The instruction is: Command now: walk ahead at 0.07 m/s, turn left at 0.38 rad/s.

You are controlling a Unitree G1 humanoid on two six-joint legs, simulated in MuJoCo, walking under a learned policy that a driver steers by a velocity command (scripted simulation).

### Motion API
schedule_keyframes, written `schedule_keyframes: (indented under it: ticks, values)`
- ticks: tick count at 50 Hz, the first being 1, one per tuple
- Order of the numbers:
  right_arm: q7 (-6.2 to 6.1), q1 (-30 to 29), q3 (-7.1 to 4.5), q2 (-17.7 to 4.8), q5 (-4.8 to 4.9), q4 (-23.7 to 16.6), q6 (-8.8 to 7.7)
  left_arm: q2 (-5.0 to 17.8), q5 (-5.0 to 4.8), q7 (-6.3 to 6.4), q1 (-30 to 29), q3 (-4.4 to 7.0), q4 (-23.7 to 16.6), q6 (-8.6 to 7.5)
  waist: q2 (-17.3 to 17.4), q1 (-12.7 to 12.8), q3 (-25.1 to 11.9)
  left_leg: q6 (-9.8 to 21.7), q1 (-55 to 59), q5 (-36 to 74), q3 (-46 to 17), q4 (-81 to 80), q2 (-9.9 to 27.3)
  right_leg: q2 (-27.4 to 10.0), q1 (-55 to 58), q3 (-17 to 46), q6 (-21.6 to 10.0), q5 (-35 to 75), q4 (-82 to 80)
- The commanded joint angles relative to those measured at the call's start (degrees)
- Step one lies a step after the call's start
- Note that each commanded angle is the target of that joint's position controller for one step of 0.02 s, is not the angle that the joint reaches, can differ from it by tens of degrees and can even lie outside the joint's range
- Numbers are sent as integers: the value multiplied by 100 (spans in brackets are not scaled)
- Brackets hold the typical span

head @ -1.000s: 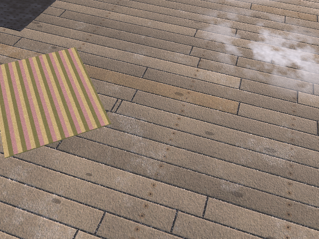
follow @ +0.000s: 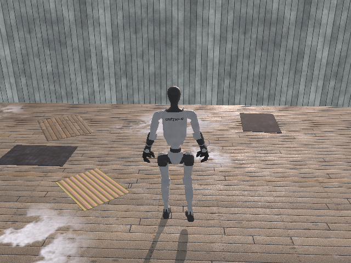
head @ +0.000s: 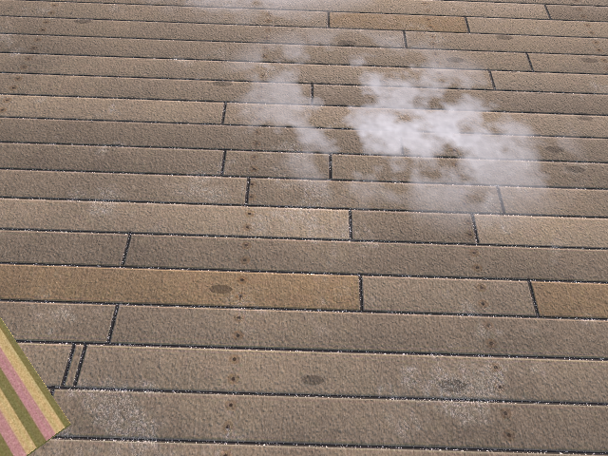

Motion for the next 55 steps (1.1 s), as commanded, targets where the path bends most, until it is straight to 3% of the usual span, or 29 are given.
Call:
schedule_keyframes:
  ticks: [1,7,10,11,12,13,14,16,17,20,23,28,30,31,32,33,34,35,36,38,40,43,47,49,50,51,52,53,55]
  values:
    - [-151,-145,-297,-1018,19,-484,77,400,16,84,426,138,-233,-44,918,155,-973,951,775,-643,-1757,-1143,1154,-22,131,8,86,360,-850]
    - [-221,-103,-386,-1088,99,-635,209,471,-34,20,306,146,-288,-141,1008,78,-1018,869,823,-1242,-2280,-1129,1148,79,633,121,52,876,-2174]
    - [-266,-131,-379,-1040,171,-713,318,547,-48,-63,656,201,-188,-231,940,315,-898,562,456,-1499,-2251,-835,835,1,1531,12,-181,1577,-3559]
    - [-274,-18,-326,-864,171,-743,330,865,33,-42,839,284,-197,-235,512,315,-943,286,-81,-1993,-1948,-257,551,-773,2096,583,-457,1499,-3958]
    - [-255,-130,-286,-653,189,-961,289,1372,218,-19,737,397,-227,-186,-1096,141,-662,-23,-1147,-2607,-723,1061,-315,-1904,2087,1961,-1178,1656,-4412]
    - [-218,-5,-379,-963,101,-958,196,1219,385,-26,371,360,-408,-206,-1517,101,-670,-247,-1233,-2966,-433,2566,-204,-2582,1682,2651,-1714,2365,-4557]
    - [-185,239,-485,-1218,105,-788,198,881,332,20,25,257,-583,-232,-1004,-34,-698,-336,-1112,-2662,-548,3354,-55,-2385,1565,2174,-1649,2699,-4424]
    - [-216,574,-496,-1085,106,-539,338,650,94,55,-351,184,-677,-239,-569,-143,-562,-531,-1233,-2072,-387,4060,6,-1786,1673,1164,-1200,2888,-4176]
    - [-211,551,-451,-936,109,-560,389,632,57,63,-306,155,-667,-225,-557,-71,-473,-626,-1333,-1945,-321,4337,43,-1720,1685,898,-1209,3243,-4126]
    - [-160,42,-339,-710,189,-898,400,726,93,97,89,183,-592,-139,-742,233,-421,-815,-1527,-1612,27,3717,244,-1599,2137,399,-1324,3568,-4113]
    - [-69,-222,-262,-612,172,-1157,384,950,74,99,283,274,-567,-72,-895,418,-634,-862,-1153,-1725,205,2795,467,-1796,2496,246,-1414,3760,-4014]
    - [45,-164,-295,-725,167,-1321,431,1184,-51,-42,214,381,-572,-62,-1050,406,-699,-568,-29,-1749,673,1448,399,-1981,2203,-20,-1374,3981,-3814]
    - [65,169,-318,-669,148,-1230,439,1155,-182,-79,82,364,-526,-74,-971,147,-719,-280,669,-1009,793,227,246,-1890,2047,-151,-1154,3907,-3412]
    - [37,394,-354,-752,127,-1147,431,1001,-209,-100,249,312,-419,-99,-754,53,-771,-91,1369,-226,697,-534,184,-1722,1708,-355,-858,3553,-3059]
    - [-36,596,-448,-1122,127,-1148,419,705,-41,-135,486,219,-376,-136,138,109,-1090,151,2538,1456,-269,-595,883,-1341,845,-823,-342,2329,-2127]
    - [-125,520,-489,-1619,39,-1301,409,270,289,-207,450,24,-620,-179,1909,271,-1227,1056,3283,4063,-1935,-175,2405,-664,-701,-1054,198,-1069,-579]
    - [-64,706,-387,-1261,-134,-1273,297,685,123,-149,6,157,-665,-170,1311,-237,-1581,1850,2651,3423,-2052,-384,2728,-594,-768,-321,272,-1244,220]
    - [-27,494,-328,-1136,-151,-1211,202,894,-49,-115,-158,225,-631,-119,947,-155,-1185,1662,2302,2707,-1574,-519,2324,-656,-760,-203,239,-931,527]
    - [-41,172,-308,-1046,-76,-1164,152,855,-63,-75,-99,241,-548,-68,835,-8,-955,1339,2110,2065,-1247,-575,1978,-679,-814,-150,211,-536,451]
    - [-76,-218,-227,-913,21,-1155,140,842,19,-6,118,261,-399,32,800,183,-751,1115,1579,1915,-894,-659,1707,-649,-456,-128,285,95,365]
    - [-105,-310,-160,-741,-21,-1106,118,687,7,-12,332,221,-325,32,792,300,-833,1077,1457,1813,-683,-702,1546,-595,-93,-164,310,504,-16]
    - [-123,-297,-149,-714,-18,-987,110,466,7,-30,172,104,-337,15,845,161,-800,1051,1477,1277,-672,-694,1486,-618,344,-184,273,610,-1205]
    - [-91,-249,-114,-729,-10,-793,137,548,-21,-68,206,96,-303,-10,845,119,-650,1076,1300,408,-997,-697,1533,-506,1003,-287,168,835,-2440]
    - [-70,-213,-26,-539,43,-658,114,492,74,-107,412,55,-200,-60,583,322,-568,701,955,-196,-908,-612,1291,-510,1826,-251,7,2175,-3714]
    - [-55,-27,14,-432,-36,-592,65,710,139,-97,462,75,-216,-86,253,218,-670,391,748,-623,-765,-451,1041,-882,2271,176,-113,3096,-3708]
    - [-11,273,-29,-502,-90,-557,17,1098,85,-85,324,160,-193,-88,-393,-154,-602,170,660,-1050,-383,-429,632,-1049,2148,213,-324,3074,-3382]
    - [-23,68,2,-449,-124,-545,28,826,39,-130,203,131,-138,-106,-622,-32,-599,-33,1174,-1041,-72,-331,444,-960,1525,226,-473,1997,-3484]
    - [-41,-152,-52,-652,-81,-518,61,575,75,-160,160,52,-202,-133,-330,133,-435,-33,1172,-1098,-133,-234,468,-812,1317,122,-410,1583,-3607]
    - [-96,-225,-39,-527,-44,-501,136,555,105,-159,121,29,-138,-203,-412,134,-317,38,1118,-888,-188,-185,512,-726,1273,37,-257,1662,-3611]
Velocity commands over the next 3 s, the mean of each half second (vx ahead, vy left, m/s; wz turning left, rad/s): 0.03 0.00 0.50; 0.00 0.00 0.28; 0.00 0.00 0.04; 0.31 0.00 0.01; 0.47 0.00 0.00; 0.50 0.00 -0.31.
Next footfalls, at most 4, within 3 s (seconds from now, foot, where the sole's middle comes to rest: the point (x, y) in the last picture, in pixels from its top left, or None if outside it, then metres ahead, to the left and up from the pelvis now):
0.22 right None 0.11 -0.14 -0.77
0.64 left None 0.03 0.12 -0.77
1.00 right None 0.12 -0.11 -0.77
2.16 right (274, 437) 0.48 0.06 -0.77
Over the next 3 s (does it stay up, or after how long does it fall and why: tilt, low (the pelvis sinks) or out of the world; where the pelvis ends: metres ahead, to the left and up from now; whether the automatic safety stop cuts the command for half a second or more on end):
stays up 0.67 0.30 0.01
